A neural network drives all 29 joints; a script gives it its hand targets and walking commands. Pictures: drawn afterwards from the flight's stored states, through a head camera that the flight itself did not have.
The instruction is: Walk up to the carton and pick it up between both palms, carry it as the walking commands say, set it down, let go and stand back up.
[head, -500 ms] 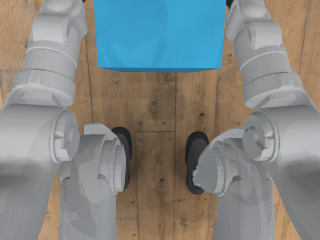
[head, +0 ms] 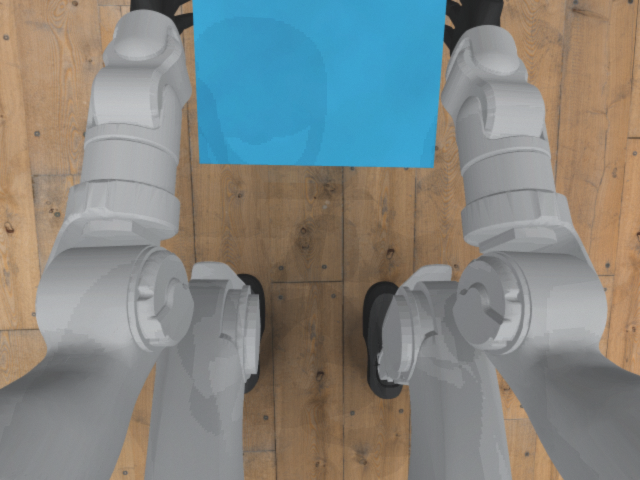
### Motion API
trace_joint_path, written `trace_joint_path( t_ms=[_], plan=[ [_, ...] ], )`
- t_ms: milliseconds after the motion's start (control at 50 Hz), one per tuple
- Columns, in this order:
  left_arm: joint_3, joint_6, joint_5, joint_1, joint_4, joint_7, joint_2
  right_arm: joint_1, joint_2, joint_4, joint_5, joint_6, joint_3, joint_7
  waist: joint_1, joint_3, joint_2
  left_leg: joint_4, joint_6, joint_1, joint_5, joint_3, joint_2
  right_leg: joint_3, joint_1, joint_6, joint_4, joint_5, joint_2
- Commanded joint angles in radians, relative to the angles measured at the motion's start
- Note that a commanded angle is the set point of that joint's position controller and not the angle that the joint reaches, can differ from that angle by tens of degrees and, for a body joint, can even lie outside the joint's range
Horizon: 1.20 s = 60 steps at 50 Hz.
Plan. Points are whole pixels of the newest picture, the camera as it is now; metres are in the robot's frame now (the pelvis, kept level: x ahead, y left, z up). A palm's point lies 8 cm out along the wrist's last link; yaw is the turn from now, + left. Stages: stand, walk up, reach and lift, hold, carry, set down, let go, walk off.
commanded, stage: reach and lift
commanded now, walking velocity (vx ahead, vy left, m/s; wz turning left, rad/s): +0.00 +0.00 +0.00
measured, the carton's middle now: (315, 68) +0.53 +0.02 -0.19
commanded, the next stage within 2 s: none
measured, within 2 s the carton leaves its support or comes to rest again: neither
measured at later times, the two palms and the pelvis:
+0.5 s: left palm (129, 4) +0.53 +0.17 -0.05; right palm (513, 20) +0.53 -0.12 -0.05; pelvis +0.00 +0.00 +0.04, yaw +0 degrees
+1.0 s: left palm out of the picture +0.51 +0.16 +0.02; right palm (588, 4) +0.51 -0.12 +0.03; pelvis +0.00 +0.00 +0.09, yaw +1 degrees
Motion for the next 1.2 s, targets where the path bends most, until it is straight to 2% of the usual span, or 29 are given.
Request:
trace_joint_path(
  t_ms=[0, 280, 620, 1180],
  plan=[
    [-0.421, -0.030, -0.139, -0.649, -0.124, -0.298, -1.011, -0.697, 0.994, -0.089, 0.128, -0.011, 0.461, 0.294, 0.020, -1.321, 0.032, -0.157, -0.001, 0.732, 0.360, 0.126, -0.113, -0.121, 0.593, -0.018, -0.166, 0.331, 0.119],
    [-0.470, 0.002, -0.139, -0.589, -0.186, -0.292, -1.079, -0.636, 1.057, -0.159, 0.119, 0.020, 0.501, 0.291, 0.013, -1.457, 0.043, -0.227, -0.010, 0.814, 0.428, 0.120, -0.124, -0.114, 0.676, -0.013, -0.236, 0.400, 0.134],
    [-0.386, 0.037, -0.065, -0.529, -0.128, -0.301, -1.128, -0.565, 1.102, -0.118, 0.053, 0.058, 0.436, 0.310, 0.006, -1.366, 0.039, -0.361, -0.001, 0.827, 0.310, 0.116, -0.135, -0.105, 0.685, -0.017, -0.377, 0.295, 0.135],
    [-0.397, 0.064, -0.039, -0.389, -0.131, -0.307, -1.238, -0.419, 1.192, -0.117, 0.029, 0.088, 0.446, 0.339, -0.005, -1.350, 0.041, -0.539, -0.003, 0.993, 0.304, 0.103, -0.151, -0.090, 0.840, -0.018, -0.559, 0.299, 0.141]
  ],
)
